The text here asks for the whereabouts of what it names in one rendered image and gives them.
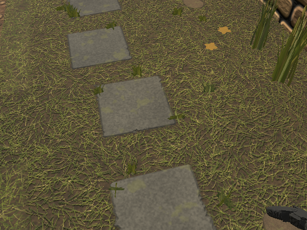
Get right robot hand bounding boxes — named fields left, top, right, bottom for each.
left=266, top=205, right=307, bottom=230

